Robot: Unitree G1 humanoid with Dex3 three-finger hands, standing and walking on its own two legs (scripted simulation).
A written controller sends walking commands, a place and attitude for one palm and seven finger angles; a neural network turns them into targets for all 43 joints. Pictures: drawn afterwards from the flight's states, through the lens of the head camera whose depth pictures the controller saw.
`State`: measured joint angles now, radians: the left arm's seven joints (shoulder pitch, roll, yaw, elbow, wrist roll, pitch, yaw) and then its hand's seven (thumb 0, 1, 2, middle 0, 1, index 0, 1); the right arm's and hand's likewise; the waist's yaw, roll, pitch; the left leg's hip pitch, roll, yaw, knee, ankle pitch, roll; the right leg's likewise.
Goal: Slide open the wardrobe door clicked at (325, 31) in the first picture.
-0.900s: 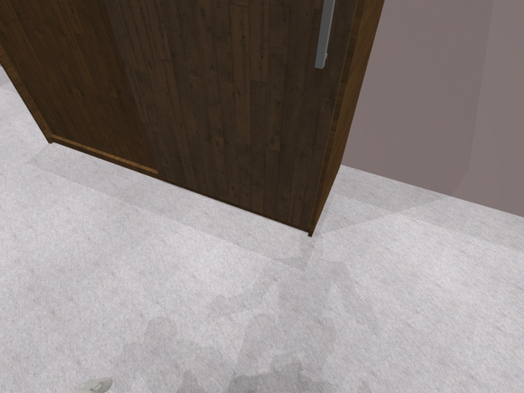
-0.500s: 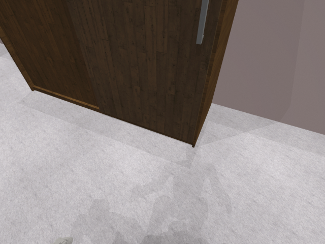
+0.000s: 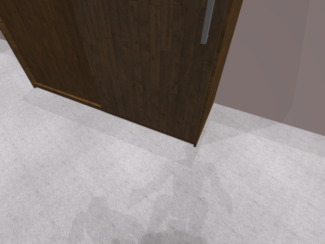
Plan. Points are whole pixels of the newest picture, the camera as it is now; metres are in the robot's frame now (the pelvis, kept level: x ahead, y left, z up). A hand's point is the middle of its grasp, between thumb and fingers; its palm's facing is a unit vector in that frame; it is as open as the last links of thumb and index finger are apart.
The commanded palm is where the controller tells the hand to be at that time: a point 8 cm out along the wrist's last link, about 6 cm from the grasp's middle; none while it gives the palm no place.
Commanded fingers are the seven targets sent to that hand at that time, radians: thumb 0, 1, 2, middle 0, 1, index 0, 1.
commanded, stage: look at it before walking up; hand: right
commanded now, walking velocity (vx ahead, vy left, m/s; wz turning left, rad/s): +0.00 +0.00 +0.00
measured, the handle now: (209, 14) +0.94 -0.14 +0.18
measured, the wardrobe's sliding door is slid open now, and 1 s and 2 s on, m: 0.00 0.00 0.00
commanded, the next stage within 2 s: walk to a spot facing it in 0.54 s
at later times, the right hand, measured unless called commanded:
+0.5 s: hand out of the picture +0.08 -0.25 -0.16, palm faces -0.03 +0.94 -0.33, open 7.4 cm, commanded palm none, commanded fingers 0.00 -0.90 -0.90 0.20 0.30 0.20 0.30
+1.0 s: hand out of the picture +0.06 -0.20 -0.18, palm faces -0.14 +0.95 -0.27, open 7.4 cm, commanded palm none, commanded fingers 0.00 -0.90 -0.90 0.20 0.30 0.20 0.30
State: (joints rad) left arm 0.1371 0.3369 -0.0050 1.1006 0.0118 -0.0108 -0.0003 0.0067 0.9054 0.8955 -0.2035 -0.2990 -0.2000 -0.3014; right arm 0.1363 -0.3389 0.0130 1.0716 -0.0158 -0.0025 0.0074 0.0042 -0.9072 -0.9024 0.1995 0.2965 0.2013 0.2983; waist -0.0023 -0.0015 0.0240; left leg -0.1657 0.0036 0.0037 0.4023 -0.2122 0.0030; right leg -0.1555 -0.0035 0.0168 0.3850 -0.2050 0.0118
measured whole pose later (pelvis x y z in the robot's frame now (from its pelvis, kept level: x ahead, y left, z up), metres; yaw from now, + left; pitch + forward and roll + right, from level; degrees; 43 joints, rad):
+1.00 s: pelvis -0.01 +0.01 -0.02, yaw +9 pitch -1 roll -2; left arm 0.15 0.23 0.02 0.99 0.02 0.03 0.02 0.00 0.90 0.90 -0.20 -0.30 -0.20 -0.30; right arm 0.23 -0.26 -0.03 0.97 -0.02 0.07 0.02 0.00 -0.91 -0.90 0.20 0.30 0.20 0.30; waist -0.03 0.02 0.09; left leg -0.35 -0.01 -0.04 0.73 -0.38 -0.01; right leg -0.23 -0.05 -0.13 0.58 -0.32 0.02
